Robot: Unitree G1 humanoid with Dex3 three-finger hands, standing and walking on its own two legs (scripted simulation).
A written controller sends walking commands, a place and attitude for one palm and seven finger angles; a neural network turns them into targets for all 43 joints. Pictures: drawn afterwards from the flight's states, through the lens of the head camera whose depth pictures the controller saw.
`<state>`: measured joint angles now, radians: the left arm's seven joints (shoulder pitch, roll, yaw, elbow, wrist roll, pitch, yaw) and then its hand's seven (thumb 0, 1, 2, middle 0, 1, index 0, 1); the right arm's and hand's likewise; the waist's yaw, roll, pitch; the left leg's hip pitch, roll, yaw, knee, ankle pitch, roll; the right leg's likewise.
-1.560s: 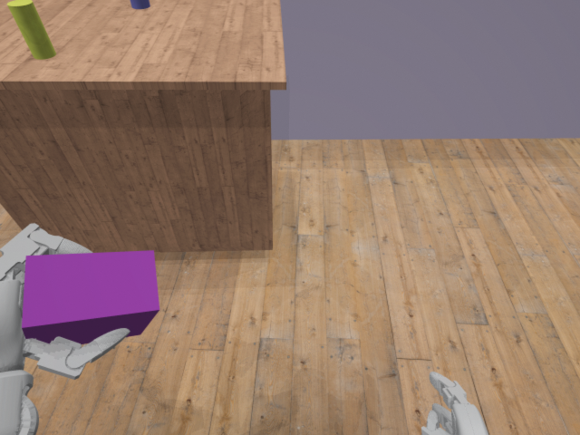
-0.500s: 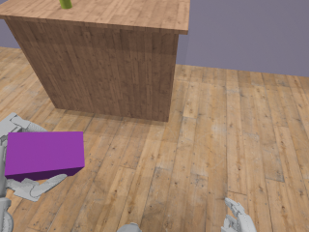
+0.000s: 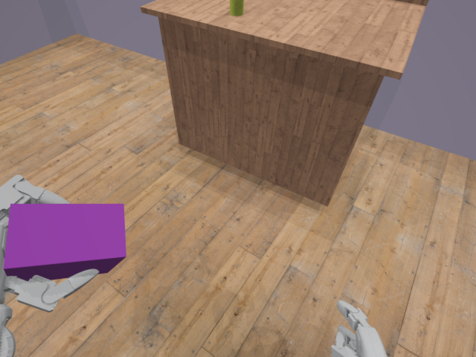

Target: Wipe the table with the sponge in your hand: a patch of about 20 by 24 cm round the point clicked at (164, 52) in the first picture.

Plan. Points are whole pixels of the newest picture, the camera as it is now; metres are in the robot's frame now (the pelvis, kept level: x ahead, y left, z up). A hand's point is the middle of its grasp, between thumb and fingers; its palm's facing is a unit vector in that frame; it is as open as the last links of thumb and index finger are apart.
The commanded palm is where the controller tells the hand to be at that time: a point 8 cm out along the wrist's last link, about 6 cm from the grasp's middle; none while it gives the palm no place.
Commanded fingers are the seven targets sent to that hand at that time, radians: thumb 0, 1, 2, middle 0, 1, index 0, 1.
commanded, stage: walk to a spot facing it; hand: left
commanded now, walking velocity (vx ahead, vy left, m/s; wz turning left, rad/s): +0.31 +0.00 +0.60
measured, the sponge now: (83, 243) +0.21 +0.22 +0.16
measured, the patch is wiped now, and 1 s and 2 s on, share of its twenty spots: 0.00 0.00 0.00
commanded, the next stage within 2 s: turn to face it in 1.96 s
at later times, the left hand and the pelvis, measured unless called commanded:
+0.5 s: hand out of the picture +0.18 +0.33 +0.17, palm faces +0.61 -0.68 -0.41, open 10.5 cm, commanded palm +0.10 +0.34 +0.18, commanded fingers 0.00 0.10 1.30 -1.20 -1.60 -1.20 -1.60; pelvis +0.02 +0.03 -0.01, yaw +15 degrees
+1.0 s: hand (20, 192) +0.27 +0.32 +0.18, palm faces +0.64 -0.61 -0.47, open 10.5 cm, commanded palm +0.20 +0.35 +0.18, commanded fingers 0.00 0.10 1.30 -1.20 -1.60 -1.20 -1.60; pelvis +0.15 +0.03 +0.00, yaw +22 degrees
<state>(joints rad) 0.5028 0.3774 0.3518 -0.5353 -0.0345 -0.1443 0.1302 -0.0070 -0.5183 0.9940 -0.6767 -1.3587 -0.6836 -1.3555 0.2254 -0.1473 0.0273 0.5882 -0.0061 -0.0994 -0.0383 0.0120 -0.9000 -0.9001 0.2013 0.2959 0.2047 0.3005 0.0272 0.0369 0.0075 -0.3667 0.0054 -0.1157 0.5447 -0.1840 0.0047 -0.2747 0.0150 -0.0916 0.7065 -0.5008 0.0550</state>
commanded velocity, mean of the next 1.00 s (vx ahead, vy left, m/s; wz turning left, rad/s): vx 0.36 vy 0.00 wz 0.30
